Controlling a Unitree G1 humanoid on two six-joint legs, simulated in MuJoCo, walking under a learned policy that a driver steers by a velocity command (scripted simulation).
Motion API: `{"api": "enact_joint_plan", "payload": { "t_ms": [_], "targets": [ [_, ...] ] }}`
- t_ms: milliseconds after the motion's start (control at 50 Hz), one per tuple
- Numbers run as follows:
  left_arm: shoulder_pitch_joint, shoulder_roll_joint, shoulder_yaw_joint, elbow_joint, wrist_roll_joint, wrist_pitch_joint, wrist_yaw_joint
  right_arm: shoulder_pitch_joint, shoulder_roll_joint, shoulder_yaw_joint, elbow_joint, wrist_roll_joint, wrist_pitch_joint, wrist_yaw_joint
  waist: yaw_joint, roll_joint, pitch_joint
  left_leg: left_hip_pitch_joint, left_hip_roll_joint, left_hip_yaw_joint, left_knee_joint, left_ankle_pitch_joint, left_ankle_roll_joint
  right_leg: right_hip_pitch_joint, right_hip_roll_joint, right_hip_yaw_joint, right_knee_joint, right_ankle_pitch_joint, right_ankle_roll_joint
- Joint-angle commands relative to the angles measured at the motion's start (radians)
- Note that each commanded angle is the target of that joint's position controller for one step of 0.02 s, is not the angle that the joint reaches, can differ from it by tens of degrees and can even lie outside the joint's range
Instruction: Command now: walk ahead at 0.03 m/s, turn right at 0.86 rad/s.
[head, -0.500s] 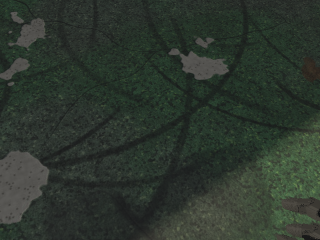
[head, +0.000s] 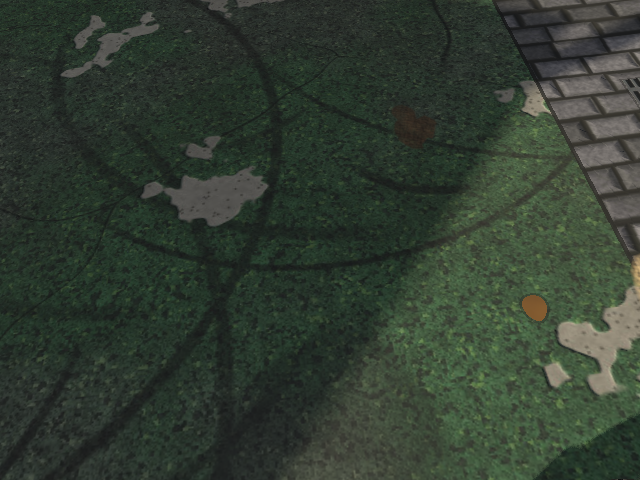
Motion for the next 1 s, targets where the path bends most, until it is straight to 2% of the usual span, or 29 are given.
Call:
{"api": "enact_joint_plan", "payload": {
  "t_ms": [20, 40, 80, 140, 180, 240, 300, 380, 420, 440, 460, 480, 500, 520, 560, 620, 660, 700, 740, 780, 800, 820, 840, 860, 880, 900, 920, 960, 1000],
  "targets": [
    [-0.042, 0.221, 0.062, -0.095, -0.024, -0.046, 0.01, -0.067, -0.098, -0.031, -0.085, -0.005, -0.02, -0.019, -0.037, -0.151, -0.059, -0.283, -0.042, -0.164, 0.192, 0.059, 0.022, 0.212, -0.227, 0.447, -0.382, 0.235, -0.164],
    [-0.077, 0.192, 0.052, -0.109, -0.037, -0.04, 0.02, -0.051, -0.102, -0.034, -0.076, -0.014, -0.023, -0.023, -0.052, -0.164, -0.08, -0.247, -0.046, -0.168, 0.182, 0.109, 0.016, 0.194, -0.204, 0.408, -0.359, 0.276, -0.142],
    [-0.064, 0.158, 0.041, -0.128, -0.034, -0.03, 0.037, -0.037, -0.082, -0.032, -0.068, -0.01, -0.033, -0.013, -0.054, -0.152, -0.143, -0.2, -0.077, -0.173, 0.176, 0.175, 0.004, 0.221, -0.164, 0.379, -0.33, 0.357, -0.13],
    [-0.02, 0.172, 0.049, -0.139, -0.038, -0.023, 0.053, -0.063, -0.048, -0.017, -0.071, -0.001, -0.045, -0.004, -0.034, -0.139, -0.166, -0.208, -0.111, -0.195, 0.043, 0.199, -0.017, 0.294, -0.14, 0.407, -0.303, 0.408, -0.133],
    [-0.017, 0.185, 0.055, -0.152, -0.039, -0.014, 0.06, -0.078, -0.047, -0.013, -0.071, 0.005, -0.049, 0.001, -0.026, -0.158, -0.162, -0.197, -0.127, -0.209, -0.053, 0.197, -0.031, 0.309, -0.13, 0.448, -0.297, 0.369, -0.136],
    [-0.033, 0.195, 0.062, -0.177, -0.039, -0.002, 0.06, -0.082, -0.056, -0.013, -0.064, 0.011, -0.055, 0.012, -0.019, -0.181, -0.149, -0.138, -0.145, -0.223, -0.16, 0.19, -0.038, 0.279, -0.111, 0.507, -0.288, 0.32, -0.134],
    [-0.054, 0.197, 0.063, -0.197, -0.036, 0.008, 0.055, -0.063, -0.072, -0.015, -0.053, 0.013, -0.065, 0.023, -0.014, -0.202, -0.157, -0.067, -0.146, -0.226, -0.234, 0.184, -0.033, 0.267, -0.103, 0.543, -0.262, 0.374, -0.136],
    [-0.082, 0.134, 0.026, -0.202, -0.021, 0.009, 0.041, 0.001, -0.08, -0.002, -0.033, 0.004, -0.072, 0.044, 0.0, -0.197, -0.208, 0.112, -0.082, -0.163, -0.326, 0.202, -0.003, 0.251, -0.121, 0.498, -0.186, 0.585, -0.141],
    [-0.082, 0.053, -0.012, -0.178, -0.013, 0.003, 0.031, 0.024, -0.029, 0.02, -0.028, -0.01, -0.079, 0.061, -0.032, -0.14, -0.185, 0.307, -0.046, -0.169, -0.579, 0.445, 0.034, 0.172, -0.067, 0.445, -0.193, 0.421, -0.086],
    [-0.018, 0.017, -0.023, -0.151, 0.013, -0.005, 0.027, 0.011, -0.049, 0.025, -0.033, -0.027, -0.077, 0.063, 0.01, -0.037, -0.184, 0.37, 0.039, -0.296, -0.61, 0.598, 0.069, 0.154, 0.006, 0.36, -0.132, 0.199, -0.031],
    [0.07, 0.049, -0.014, -0.137, 0.031, -0.013, 0.024, -0.052, -0.089, 0.029, -0.054, -0.032, -0.074, 0.059, 0.101, 0.11, -0.128, 0.315, 0.117, -0.392, -0.595, 0.727, 0.152, 0.141, 0.098, 0.252, -0.084, -0.089, 0.026],
    [0.031, 0.082, -0.006, -0.149, 0.036, -0.021, 0.024, -0.075, -0.08, 0.033, -0.053, -0.026, -0.07, 0.056, 0.093, 0.167, -0.077, 0.207, 0.154, -0.471, -0.628, 0.574, 0.241, 0.161, 0.081, 0.208, -0.132, -0.049, 0.066],
    [-0.052, 0.12, 0.005, -0.151, 0.023, -0.027, 0.032, -0.064, -0.102, 0.023, -0.06, -0.01, -0.066, 0.057, 0.042, 0.152, -0.042, 0.183, 0.105, -0.478, -0.637, 0.461, 0.22, 0.172, 0.078, 0.184, -0.152, 0.01, 0.072],
    [-0.11, 0.135, 0.015, -0.159, 0.014, -0.028, 0.038, -0.025, -0.144, 0.009, -0.056, 0.007, -0.059, 0.053, 0.006, 0.135, -0.045, 0.199, 0.084, -0.485, -0.634, 0.411, 0.199, 0.159, 0.089, 0.157, -0.132, 0.03, 0.069],
    [-0.125, 0.107, 0.017, -0.17, 0.002, -0.027, 0.042, 0.023, -0.208, -0.014, -0.063, 0.028, -0.052, 0.042, -0.012, 0.151, -0.042, 0.256, 0.092, -0.556, -0.617, 0.404, 0.216, 0.089, 0.109, 0.113, -0.095, -0.006, 0.075],
    [-0.14, 0.065, 0.017, -0.166, -0.015, -0.045, 0.039, 0.098, -0.191, -0.026, -0.07, 0.031, -0.039, 0.026, -0.05, 0.169, -0.089, 0.394, 0.111, -0.651, -0.593, 0.548, 0.261, -0.022, 0.136, 0.117, -0.003, -0.174, 0.09],
    [-0.143, 0.062, 0.022, -0.161, -0.025, -0.056, 0.033, 0.119, -0.192, -0.039, -0.076, 0.036, -0.03, 0.017, -0.061, 0.144, -0.132, 0.482, 0.125, -0.689, -0.576, 0.657, 0.271, -0.082, 0.129, 0.15, 0.051, -0.213, 0.102],
    [-0.129, 0.058, 0.025, -0.146, -0.036, -0.063, 0.027, 0.092, -0.188, -0.05, -0.093, 0.047, -0.01, 0.009, -0.051, 0.116, -0.161, 0.488, 0.098, -0.678, -0.563, 0.675, 0.245, -0.055, 0.125, 0.156, 0.001, -0.169, 0.112],
    [-0.1, 0.052, 0.028, -0.126, -0.044, -0.068, 0.018, 0.053, -0.184, -0.056, -0.116, 0.054, 0.013, 0.006, -0.035, 0.122, -0.165, 0.419, 0.056, -0.661, -0.564, 0.62, 0.214, 0.047, 0.134, 0.138, -0.127, -0.088, 0.109],
    [-0.024, 0.062, 0.04, -0.087, -0.042, -0.068, 0.013, 0.002, -0.168, -0.053, -0.142, 0.067, 0.024, 0.003, 0.013, 0.126, -0.166, 0.29, -0.01, -0.622, -0.533, 0.485, 0.159, 0.239, 0.123, 0.105, -0.358, 0.13, 0.093],
    [-0.009, 0.108, 0.054, -0.079, -0.035, -0.061, 0.017, 0.029, -0.13, -0.04, -0.146, 0.064, 0.024, 0.002, 0.0, 0.075, -0.17, 0.148, -0.072, -0.565, -0.457, 0.278, 0.108, 0.378, 0.011, 0.183, -0.402, 0.191, 0.053],
    [-0.061, 0.193, 0.064, -0.107, -0.006, -0.048, 0.025, 0.113, -0.064, -0.023, -0.146, 0.049, 0.02, 0.007, -0.066, -0.217, -0.159, -0.061, -0.225, -0.376, -0.227, -0.055, 0.048, 0.448, -0.232, 0.45, -0.416, 0.278, -0.072],
    [-0.104, 0.178, 0.06, -0.131, 0.045, -0.055, 0.019, 0.124, -0.154, -0.05, -0.146, 0.036, 0.004, 0.011, -0.067, -0.244, -0.105, -0.12, -0.163, -0.332, -0.023, -0.132, 0.009, 0.309, -0.373, 0.54, -0.414, 0.382, -0.172],
    [-0.162, 0.131, 0.045, -0.151, 0.038, -0.061, 0.025, 0.142, -0.214, -0.069, -0.126, 0.034, 0.004, 0.016, -0.089, -0.159, -0.072, -0.108, -0.112, -0.297, 0.099, -0.071, -0.012, 0.266, -0.348, 0.442, -0.403, 0.405, -0.175],
    [-0.195, 0.099, 0.035, -0.155, 0.022, -0.062, 0.032, 0.162, -0.213, -0.073, -0.103, 0.034, 0.011, 0.015, -0.096, -0.108, -0.051, -0.109, -0.099, -0.274, 0.144, 0.005, -0.025, 0.253, -0.269, 0.331, -0.387, 0.367, -0.134],
    [-0.2, 0.09, 0.03, -0.156, 0.006, -0.061, 0.043, 0.177, -0.186, -0.068, -0.088, 0.031, 0.019, 0.013, -0.091, -0.098, -0.047, -0.135, -0.091, -0.259, 0.204, 0.071, -0.036, 0.274, -0.219, 0.26, -0.371, 0.35, -0.106],
    [-0.194, 0.087, 0.025, -0.153, -0.003, -0.059, 0.05, 0.181, -0.16, -0.06, -0.092, 0.032, 0.024, 0.018, -0.08, -0.119, -0.033, -0.165, -0.077, -0.233, 0.259, 0.106, -0.05, 0.279, -0.201, 0.197, -0.356, 0.447, -0.106],
    [-0.142, 0.094, 0.023, -0.143, 0.003, -0.052, 0.058, 0.126, -0.136, -0.044, -0.131, 0.039, 0.022, 0.027, -0.041, -0.135, -0.023, -0.206, -0.039, -0.157, 0.258, 0.146, -0.076, 0.307, -0.186, 0.11, -0.356, 0.559, -0.133],
    [-0.086, 0.108, 0.028, -0.13, 0.009, -0.04, 0.061, 0.067, -0.117, -0.029, -0.17, 0.042, 0.017, 0.036, 0.004, -0.14, -0.032, -0.244, -0.004, -0.12, 0.195, 0.157, -0.1, 0.379, -0.21, 0.088, -0.359, 0.598, -0.163]
  ]
}}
